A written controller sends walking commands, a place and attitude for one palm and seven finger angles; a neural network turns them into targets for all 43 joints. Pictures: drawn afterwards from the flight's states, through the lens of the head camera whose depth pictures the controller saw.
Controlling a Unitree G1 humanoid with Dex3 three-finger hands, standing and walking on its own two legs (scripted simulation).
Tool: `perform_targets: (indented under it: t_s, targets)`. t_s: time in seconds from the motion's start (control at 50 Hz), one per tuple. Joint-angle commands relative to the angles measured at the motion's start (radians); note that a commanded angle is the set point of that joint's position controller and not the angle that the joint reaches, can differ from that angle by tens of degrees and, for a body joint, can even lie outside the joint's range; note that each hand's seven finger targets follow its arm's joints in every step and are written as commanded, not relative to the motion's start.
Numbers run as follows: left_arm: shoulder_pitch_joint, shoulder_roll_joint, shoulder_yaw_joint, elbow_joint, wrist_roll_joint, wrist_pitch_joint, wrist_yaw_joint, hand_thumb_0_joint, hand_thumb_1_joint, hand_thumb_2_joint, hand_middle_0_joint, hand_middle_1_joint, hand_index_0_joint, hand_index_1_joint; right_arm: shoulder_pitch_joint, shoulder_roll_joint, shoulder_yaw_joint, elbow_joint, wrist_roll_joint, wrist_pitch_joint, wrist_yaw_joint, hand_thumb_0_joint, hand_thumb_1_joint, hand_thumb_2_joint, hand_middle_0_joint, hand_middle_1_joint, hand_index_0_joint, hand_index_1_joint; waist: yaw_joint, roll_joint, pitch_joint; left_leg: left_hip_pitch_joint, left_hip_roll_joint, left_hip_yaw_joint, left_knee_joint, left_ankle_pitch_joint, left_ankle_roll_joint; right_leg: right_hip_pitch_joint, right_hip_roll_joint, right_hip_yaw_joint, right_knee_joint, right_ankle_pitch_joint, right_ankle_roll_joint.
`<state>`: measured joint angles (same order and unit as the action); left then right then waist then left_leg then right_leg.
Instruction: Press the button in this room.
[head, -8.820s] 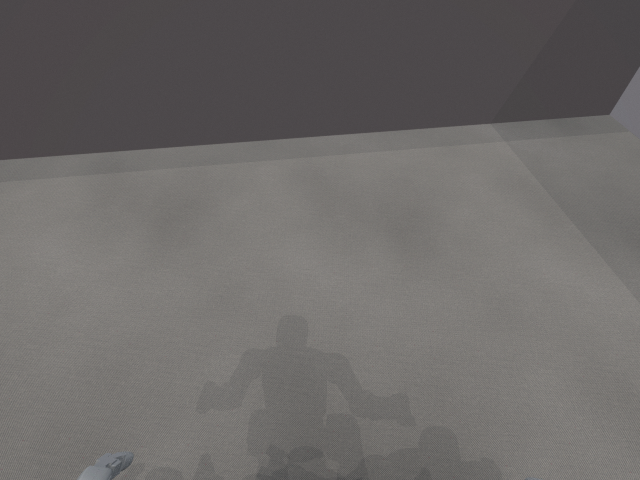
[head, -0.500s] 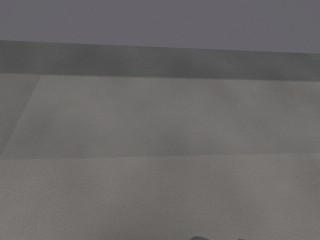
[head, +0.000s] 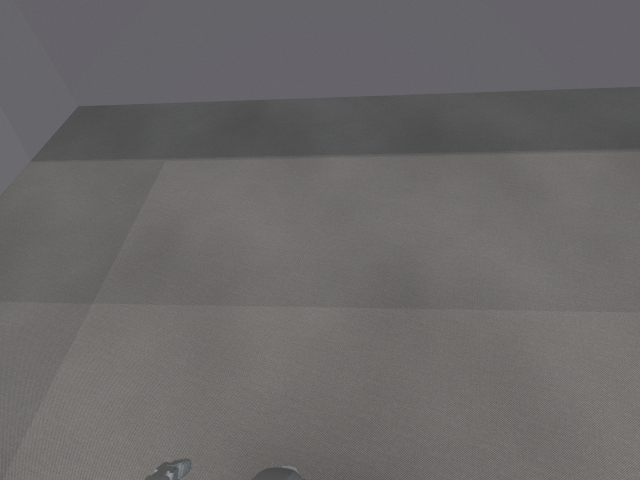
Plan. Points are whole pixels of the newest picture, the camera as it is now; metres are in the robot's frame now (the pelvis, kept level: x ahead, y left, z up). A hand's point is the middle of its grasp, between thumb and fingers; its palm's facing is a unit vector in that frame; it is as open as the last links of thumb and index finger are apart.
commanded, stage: turn or walk to find it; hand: left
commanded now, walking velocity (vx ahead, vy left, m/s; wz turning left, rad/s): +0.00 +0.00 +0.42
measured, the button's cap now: out of the picture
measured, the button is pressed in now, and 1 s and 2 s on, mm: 0 0 0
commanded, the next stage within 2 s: stand and wait in 2.00 s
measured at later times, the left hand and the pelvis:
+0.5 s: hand out of the picture -0.08 +0.25 -0.19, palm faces +0.29 -0.92 -0.24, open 7.3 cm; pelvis -0.04 +0.04 -0.01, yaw +13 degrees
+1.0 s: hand out of the picture -0.03 +0.21 -0.14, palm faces +0.40 -0.87 -0.28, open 7.3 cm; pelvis -0.06 -0.01 +0.00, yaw +25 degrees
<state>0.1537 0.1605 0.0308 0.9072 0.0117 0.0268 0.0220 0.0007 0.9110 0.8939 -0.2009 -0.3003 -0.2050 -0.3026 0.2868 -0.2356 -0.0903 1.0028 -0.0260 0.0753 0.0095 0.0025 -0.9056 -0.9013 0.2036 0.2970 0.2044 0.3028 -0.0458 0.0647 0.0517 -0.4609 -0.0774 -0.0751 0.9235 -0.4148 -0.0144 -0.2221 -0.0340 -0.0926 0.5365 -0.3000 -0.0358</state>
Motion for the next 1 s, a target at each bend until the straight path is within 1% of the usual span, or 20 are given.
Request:
perform_targets:
  t_s: [0.0, 0.12, 0.26, 0.3, 0.34, 0.36, 0.38, 0.4, 0.42, 0.44, 0.48, 0.52, 0.62, 0.76, 0.86, 0.88, 0.9, 0.92, 0.94, 0.98]
  targets:
    - [-0.052, 0.165, 0.041, -0.081, 0.001, -0.036, 0.016, 0.000, 0.900, 0.900, -0.200, -0.300, -0.200, -0.300, 0.033, -0.068, -0.018, -0.053, -0.002, -0.012, 0.006, 0.000, -0.900, -0.900, 0.200, 0.300, 0.200, 0.300, -0.002, -0.193, 0.028, -0.097, 0.081, 0.009, 0.302, 0.076, -0.036, -0.042, -0.253, 0.150, -0.285, 0.101, -0.051]
    - [0.084, 0.182, 0.047, -0.030, 0.007, -0.042, 0.015, 0.000, 0.900, 0.900, -0.200, -0.300, -0.200, -0.300, -0.039, -0.064, -0.010, -0.064, 0.001, -0.013, 0.003, 0.000, -0.900, -0.900, 0.200, 0.300, 0.200, 0.300, 0.054, -0.220, -0.013, -0.112, 0.113, 0.038, 0.221, 0.056, -0.069, 0.095, -0.284, 0.111, -0.238, 0.242, -0.079]
    - [0.153, 0.234, 0.063, 0.012, 0.022, -0.033, 0.010, 0.000, 0.900, 0.900, -0.200, -0.300, -0.200, -0.300, -0.144, -0.040, 0.014, -0.091, 0.017, -0.032, -0.001, 0.000, -0.900, -0.900, 0.200, 0.300, 0.200, 0.300, 0.101, -0.264, -0.062, 0.022, 0.108, 0.123, -0.123, -0.071, -0.054, 0.164, -0.325, 0.082, -0.142, 0.490, -0.114]
    - [0.156, 0.249, 0.068, 0.018, 0.022, -0.029, 0.009, 0.000, 0.900, 0.900, -0.200, -0.300, -0.200, -0.300, -0.127, -0.043, 0.019, -0.090, 0.020, -0.040, -0.004, 0.000, -0.900, -0.900, 0.200, 0.300, 0.200, 0.300, 0.093, -0.273, -0.098, 0.086, 0.096, 0.146, -0.228, -0.044, -0.043, 0.172, -0.328, 0.067, -0.096, 0.544, -0.104]
    - [0.121, 0.250, 0.068, 0.020, 0.014, -0.024, 0.008, 0.000, 0.900, 0.900, -0.200, -0.300, -0.200, -0.300, -0.071, -0.056, 0.018, -0.076, 0.019, -0.049, -0.005, 0.000, -0.900, -0.900, 0.200, 0.300, 0.200, 0.300, 0.051, -0.255, -0.126, 0.221, 0.089, 0.163, -0.418, 0.121, -0.031, 0.120, -0.304, 0.008, -0.020, 0.491, -0.048]
    - [0.104, 0.234, 0.066, 0.015, 0.005, -0.018, 0.006, 0.000, 0.900, 0.900, -0.200, -0.300, -0.200, -0.300, -0.031, -0.083, 0.011, -0.067, 0.018, -0.058, -0.002, 0.000, -0.900, -0.900, 0.200, 0.300, 0.200, 0.300, 0.022, -0.163, -0.141, 0.343, 0.117, 0.130, -0.543, 0.263, -0.019, 0.037, -0.271, -0.039, 0.077, 0.394, 0.001]
    - [0.126, 0.179, 0.058, -0.009, -0.004, -0.010, 0.003, 0.000, 0.900, 0.900, -0.200, -0.300, -0.200, -0.300, -0.011, -0.177, -0.007, -0.070, 0.009, -0.069, -0.006, 0.000, -0.900, -0.900, 0.200, 0.300, 0.200, 0.300, 0.011, 0.090, -0.164, 0.490, 0.319, -0.127, -0.601, 0.473, 0.058, -0.185, -0.160, -0.092, 0.259, 0.069, 0.074]
    - [0.083, 0.131, 0.034, -0.041, 0.002, -0.002, 0.001, 0.000, 0.900, 0.900, -0.200, -0.300, -0.200, -0.300, 0.021, -0.249, -0.023, -0.066, 0.010, -0.062, -0.013, 0.000, -0.900, -0.900, 0.200, 0.300, 0.200, 0.300, -0.010, 0.251, -0.134, 0.497, 0.479, -0.284, -0.590, 0.796, 0.164, -0.342, -0.085, -0.051, 0.414, -0.348, 0.113]
    - [0.051, 0.160, 0.038, -0.045, 0.006, 0.007, 0.004, 0.000, 0.900, 0.900, -0.200, -0.300, -0.200, -0.300, 0.023, -0.244, -0.020, -0.061, 0.006, -0.053, -0.014, 0.000, -0.900, -0.900, 0.200, 0.300, 0.200, 0.300, -0.018, 0.140, -0.123, 0.420, 0.494, -0.218, -0.570, 0.728, 0.213, -0.298, -0.095, 0.013, 0.508, -0.334, 0.096]
    - [0.020, 0.150, 0.042, -0.027, 0.010, 0.017, 0.007, 0.000, 0.900, 0.900, -0.200, -0.300, -0.200, -0.300, -0.012, -0.202, -0.010, -0.059, 0.003, -0.060, -0.025, 0.000, -0.900, -0.900, 0.200, 0.300, 0.200, 0.300, -0.012, 0.204, -0.080, 0.353, 0.422, -0.194, -0.600, 0.682, 0.185, -0.309, -0.102, 0.056, 0.530, -0.276, 0.100]
    - [0.015, 0.169, 0.050, -0.011, 0.007, 0.014, -0.006, 0.000, 0.900, 0.900, -0.200, -0.300, -0.200, -0.300, -0.094, -0.166, 0.006, -0.087, 0.004, -0.060, -0.033, 0.000, -0.900, -0.900, 0.200, 0.300, 0.200, 0.300, 0.019, 0.138, -0.005, 0.301, 0.354, -0.146, -0.601, 0.625, 0.159, -0.326, -0.093, 0.066, 0.585, -0.161, 0.104]
    - [0.058, 0.161, 0.049, 0.011, 0.007, 0.010, -0.011, 0.000, 0.900, 0.900, -0.200, -0.300, -0.200, -0.300, -0.110, -0.162, 0.010, -0.097, 0.008, -0.068, -0.033, 0.000, -0.900, -0.900, 0.200, 0.300, 0.200, 0.300, 0.042, 0.072, -0.020, 0.334, 0.311, -0.103, -0.597, 0.649, 0.145, -0.322, -0.079, 0.059, 0.601, -0.099, 0.116]
    - [0.048, 0.163, 0.047, -0.001, 0.006, 0.010, -0.006, 0.000, 0.900, 0.900, -0.200, -0.300, -0.200, -0.300, -0.062, -0.156, 0.004, -0.095, 0.012, -0.073, -0.030, 0.000, -0.900, -0.900, 0.200, 0.300, 0.200, 0.300, 0.032, 0.065, -0.064, 0.389, 0.299, -0.126, -0.597, 0.662, 0.157, -0.322, -0.070, 0.074, 0.563, -0.065, 0.137]
    - [-0.039, 0.139, 0.039, -0.053, 0.000, 0.007, -0.001, 0.000, 0.900, 0.900, -0.200, -0.300, -0.200, -0.300, -0.031, -0.157, -0.010, -0.096, 0.000, -0.061, -0.026, 0.000, -0.900, -0.900, 0.200, 0.300, 0.200, 0.300, 0.006, 0.077, -0.047, 0.320, 0.309, -0.257, -0.593, 0.531, 0.194, -0.241, -0.035, 0.079, 0.351, -0.149, 0.121]
    - [0.052, 0.138, 0.040, -0.039, -0.008, -0.011, 0.004, 0.000, 0.900, 0.900, -0.200, -0.300, -0.200, -0.300, -0.059, -0.153, -0.016, -0.104, 0.002, -0.055, -0.022, 0.000, -0.900, -0.900, 0.200, 0.300, 0.200, 0.300, 0.052, 0.060, -0.102, 0.202, 0.253, -0.281, -0.508, 0.537, 0.156, 0.012, 0.009, 0.058, 0.012, 0.001, 0.097]
    - [0.089, 0.149, 0.044, -0.032, -0.007, -0.020, 0.006, 0.000, 0.900, 0.900, -0.200, -0.300, -0.200, -0.300, -0.062, -0.139, -0.015, -0.110, 0.008, -0.056, -0.020, 0.000, -0.900, -0.900, 0.200, 0.300, 0.200, 0.300, 0.072, 0.023, -0.128, 0.145, 0.213, -0.259, -0.466, 0.461, 0.118, 0.118, -0.011, 0.064, -0.130, 0.096, 0.093]
    - [0.113, 0.207, 0.057, -0.027, 0.003, -0.029, 0.012, 0.000, 0.900, 0.900, -0.200, -0.300, -0.200, -0.300, -0.044, -0.089, -0.009, -0.114, 0.017, -0.057, -0.015, 0.000, -0.900, -0.900, 0.200, 0.300, 0.200, 0.300, 0.080, -0.118, -0.150, -0.011, 0.138, -0.185, -0.363, 0.261, 0.059, 0.277, -0.150, 0.190, -0.216, 0.092, 0.055]
    - [0.130, 0.288, 0.073, -0.032, 0.015, -0.034, 0.017, 0.000, 0.900, 0.900, -0.200, -0.300, -0.200, -0.300, -0.053, -0.039, 0.001, -0.139, 0.018, -0.058, -0.012, 0.000, -0.900, -0.900, 0.200, 0.300, 0.200, 0.300, 0.097, -0.360, -0.131, -0.162, -0.001, -0.001, -0.134, -0.091, -0.011, 0.304, -0.397, 0.431, -0.253, 0.168, -0.055]
    - [0.123, 0.291, 0.066, -0.048, 0.007, -0.027, 0.018, 0.000, 0.900, 0.900, -0.200, -0.300, -0.200, -0.300, -0.077, -0.090, -0.014, -0.141, 0.008, -0.046, -0.015, 0.000, -0.900, -0.900, 0.200, 0.300, 0.200, 0.300, 0.101, -0.274, -0.104, -0.117, 0.029, -0.018, 0.063, -0.171, -0.010, 0.129, -0.465, 0.432, -0.269, 0.191, -0.128]
    - [-0.011, 0.225, 0.063, -0.072, 0.002, -0.026, 0.022, 0.000, 0.900, 0.900, -0.200, -0.300, -0.200, -0.300, -0.040, -0.091, -0.023, -0.095, 0.000, -0.018, -0.007, 0.000, -0.900, -0.900, 0.200, 0.300, 0.200, 0.300, 0.039, -0.221, -0.008, -0.095, 0.069, -0.038, 0.246, -0.055, -0.013, -0.027, -0.360, 0.318, -0.314, -0.006, -0.104]
